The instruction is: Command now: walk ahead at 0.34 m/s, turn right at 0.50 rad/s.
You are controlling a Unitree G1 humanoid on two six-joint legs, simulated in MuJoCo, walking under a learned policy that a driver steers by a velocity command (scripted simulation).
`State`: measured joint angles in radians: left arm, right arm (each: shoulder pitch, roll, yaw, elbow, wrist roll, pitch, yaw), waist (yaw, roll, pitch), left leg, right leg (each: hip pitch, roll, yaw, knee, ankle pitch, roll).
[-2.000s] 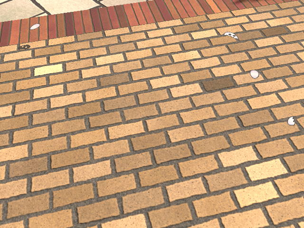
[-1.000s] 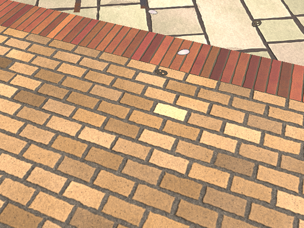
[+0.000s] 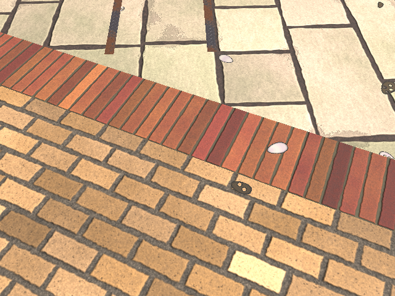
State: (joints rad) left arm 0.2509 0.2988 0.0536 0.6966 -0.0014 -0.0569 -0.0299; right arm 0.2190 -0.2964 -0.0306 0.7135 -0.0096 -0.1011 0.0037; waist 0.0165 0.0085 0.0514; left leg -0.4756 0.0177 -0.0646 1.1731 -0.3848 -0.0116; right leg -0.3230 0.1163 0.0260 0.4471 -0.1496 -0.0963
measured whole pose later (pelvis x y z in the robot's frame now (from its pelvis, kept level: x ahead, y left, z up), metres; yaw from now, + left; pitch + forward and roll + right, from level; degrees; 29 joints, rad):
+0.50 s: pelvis +0.17 +0.04 +0.00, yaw -7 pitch +1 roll -1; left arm 0.18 0.28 0.04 0.73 0.00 0.05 0.04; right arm 0.15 -0.23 -0.02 0.73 0.00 -0.01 0.01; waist -0.02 -0.01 0.05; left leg -0.39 -0.06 -0.08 0.49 -0.12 0.03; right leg -0.32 0.02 0.09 0.72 -0.47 0.07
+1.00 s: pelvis +0.20 +0.06 -0.01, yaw +10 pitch +2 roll +0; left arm 0.17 0.31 0.08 0.75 0.00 0.01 0.03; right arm 0.13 -0.30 -0.08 0.64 0.01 0.05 0.01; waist 0.02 -0.03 0.05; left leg -0.34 -0.03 0.02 0.58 -0.27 0.04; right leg -0.29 -0.11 -0.06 0.78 -0.48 0.06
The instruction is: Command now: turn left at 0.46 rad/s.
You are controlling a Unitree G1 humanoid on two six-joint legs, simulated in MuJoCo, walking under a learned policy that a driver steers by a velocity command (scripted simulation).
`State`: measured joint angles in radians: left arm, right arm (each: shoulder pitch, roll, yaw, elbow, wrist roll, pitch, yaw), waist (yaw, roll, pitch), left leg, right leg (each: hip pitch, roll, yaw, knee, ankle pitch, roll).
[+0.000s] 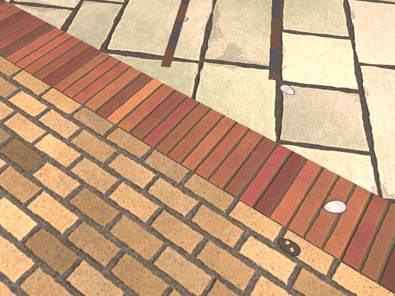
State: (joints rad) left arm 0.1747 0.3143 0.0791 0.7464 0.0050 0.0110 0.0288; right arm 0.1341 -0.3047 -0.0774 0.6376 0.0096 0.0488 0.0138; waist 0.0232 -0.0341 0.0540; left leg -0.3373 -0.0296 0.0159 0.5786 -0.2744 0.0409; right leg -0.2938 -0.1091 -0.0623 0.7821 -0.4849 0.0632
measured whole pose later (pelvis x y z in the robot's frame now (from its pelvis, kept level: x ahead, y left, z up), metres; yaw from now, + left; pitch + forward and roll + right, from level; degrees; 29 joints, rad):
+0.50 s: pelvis +0.07 -0.03 +0.01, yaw -6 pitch +1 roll +2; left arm 0.29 0.30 0.06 0.80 -0.02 -0.04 -0.01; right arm 0.22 -0.31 -0.08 0.78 0.01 -0.03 0.01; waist 0.00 0.04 -0.02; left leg -0.25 0.02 0.06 0.69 -0.42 0.01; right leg -0.29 -0.01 -0.04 0.58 -0.31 -0.06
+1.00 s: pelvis +0.33 -0.06 +0.00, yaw -19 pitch +2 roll +2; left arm 0.39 0.29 0.05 0.78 -0.03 -0.04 0.02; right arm 0.08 -0.28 -0.06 0.74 0.01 -0.11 0.04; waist 0.04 -0.03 0.03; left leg -0.41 -0.06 0.02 0.52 -0.15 0.04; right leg -0.24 0.04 0.14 1.10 -0.48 -0.03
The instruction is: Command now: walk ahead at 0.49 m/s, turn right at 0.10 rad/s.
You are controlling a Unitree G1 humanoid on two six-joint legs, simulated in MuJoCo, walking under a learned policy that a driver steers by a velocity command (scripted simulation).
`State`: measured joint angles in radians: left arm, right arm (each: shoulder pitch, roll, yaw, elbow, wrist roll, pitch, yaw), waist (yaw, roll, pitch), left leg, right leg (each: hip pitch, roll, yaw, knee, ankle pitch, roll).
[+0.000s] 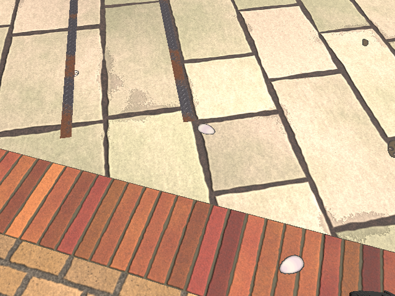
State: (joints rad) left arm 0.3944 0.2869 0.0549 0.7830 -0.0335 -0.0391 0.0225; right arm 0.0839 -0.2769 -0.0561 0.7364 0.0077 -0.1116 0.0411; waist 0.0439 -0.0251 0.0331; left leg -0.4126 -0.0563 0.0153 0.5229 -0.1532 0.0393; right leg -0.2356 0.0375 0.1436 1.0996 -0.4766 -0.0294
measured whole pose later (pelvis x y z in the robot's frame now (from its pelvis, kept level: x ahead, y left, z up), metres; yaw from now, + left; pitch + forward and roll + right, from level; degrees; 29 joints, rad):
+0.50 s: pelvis +0.29 -0.03 +0.02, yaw +12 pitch +4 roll +0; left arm 0.25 0.23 -0.01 0.75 0.05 -0.11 0.02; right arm 0.27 -0.26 -0.03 0.83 -0.08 -0.11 0.06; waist 0.01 0.02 -0.05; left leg -0.56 0.01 -0.03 1.13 -0.28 0.04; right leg -0.26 -0.02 -0.10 0.39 -0.19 -0.03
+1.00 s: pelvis +0.53 +0.10 +0.01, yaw +25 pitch +0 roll +1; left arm 0.31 0.24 0.04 0.85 0.02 -0.04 0.00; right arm 0.25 -0.25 -0.06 0.87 -0.02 -0.03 0.00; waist 0.02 -0.02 0.06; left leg -0.28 -0.09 0.10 0.46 -0.19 0.11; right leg -0.47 -0.10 0.01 1.14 -0.35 -0.01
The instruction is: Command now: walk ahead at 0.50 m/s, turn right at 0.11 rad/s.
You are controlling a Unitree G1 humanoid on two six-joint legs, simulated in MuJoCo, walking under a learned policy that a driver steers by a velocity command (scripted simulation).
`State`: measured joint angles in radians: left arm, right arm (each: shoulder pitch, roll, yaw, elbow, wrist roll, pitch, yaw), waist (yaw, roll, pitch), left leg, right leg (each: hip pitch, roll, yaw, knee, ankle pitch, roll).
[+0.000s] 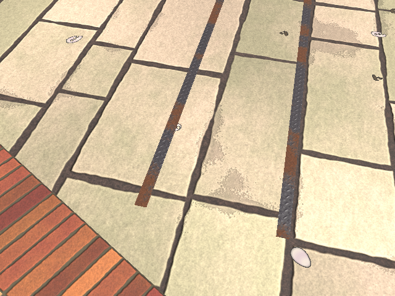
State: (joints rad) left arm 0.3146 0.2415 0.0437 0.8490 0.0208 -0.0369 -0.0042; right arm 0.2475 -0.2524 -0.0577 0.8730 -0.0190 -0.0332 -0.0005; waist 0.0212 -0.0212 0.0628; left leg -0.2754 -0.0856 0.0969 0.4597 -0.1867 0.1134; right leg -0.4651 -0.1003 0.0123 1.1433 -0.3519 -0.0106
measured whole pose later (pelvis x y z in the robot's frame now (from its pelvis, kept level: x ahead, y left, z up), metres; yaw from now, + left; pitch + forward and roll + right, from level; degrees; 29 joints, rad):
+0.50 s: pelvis +0.27 -0.09 -0.08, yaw -16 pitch +1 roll +7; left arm 0.08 0.20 0.00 0.79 0.11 -0.02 -0.09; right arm 0.57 -0.17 0.02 1.05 -0.09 -0.11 -0.02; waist -0.10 -0.07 0.01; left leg 0.18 -0.05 0.33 0.56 -0.73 -0.05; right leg -0.53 -0.16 0.04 0.45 0.26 -0.06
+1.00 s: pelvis +0.62 -0.21 -0.17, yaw -15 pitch +2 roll -3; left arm 0.25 0.26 0.07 0.97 -0.02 -0.06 0.01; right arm 0.11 -0.24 -0.06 0.78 0.01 -0.07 0.02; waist 0.02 0.02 -0.03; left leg -0.58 0.05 0.02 0.63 -0.06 0.09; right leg 0.05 0.01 -0.17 0.42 -0.48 0.02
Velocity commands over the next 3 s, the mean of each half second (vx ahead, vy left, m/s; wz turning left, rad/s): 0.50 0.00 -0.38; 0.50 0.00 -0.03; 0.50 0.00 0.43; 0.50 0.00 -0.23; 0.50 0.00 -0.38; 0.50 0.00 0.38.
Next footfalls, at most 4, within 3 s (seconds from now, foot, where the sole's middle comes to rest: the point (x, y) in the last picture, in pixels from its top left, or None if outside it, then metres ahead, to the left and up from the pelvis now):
0.58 right None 0.45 -0.29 -0.92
1.00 left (246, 221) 0.82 -0.17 -0.92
1.48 right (293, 173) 1.08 -0.40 -0.92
1.96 left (246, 126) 1.36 -0.20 -0.92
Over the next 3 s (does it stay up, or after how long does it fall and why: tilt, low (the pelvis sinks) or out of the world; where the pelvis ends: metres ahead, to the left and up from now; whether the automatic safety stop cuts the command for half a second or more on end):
stays up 1.70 -0.47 -0.17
